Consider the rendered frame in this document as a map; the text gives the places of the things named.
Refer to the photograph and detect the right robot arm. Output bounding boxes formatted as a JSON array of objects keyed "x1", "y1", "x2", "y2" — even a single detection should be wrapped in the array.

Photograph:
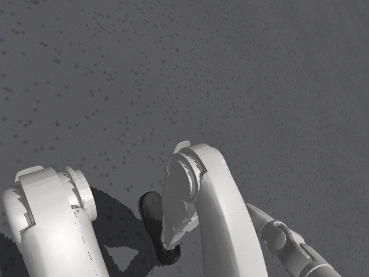
[{"x1": 261, "y1": 220, "x2": 342, "y2": 277}]

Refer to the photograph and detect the right robot foot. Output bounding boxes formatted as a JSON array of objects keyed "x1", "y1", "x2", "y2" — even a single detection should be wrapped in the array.
[{"x1": 140, "y1": 191, "x2": 180, "y2": 265}]

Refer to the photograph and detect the right robot hand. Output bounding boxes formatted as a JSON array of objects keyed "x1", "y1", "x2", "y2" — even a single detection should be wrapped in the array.
[{"x1": 245, "y1": 203, "x2": 274, "y2": 239}]

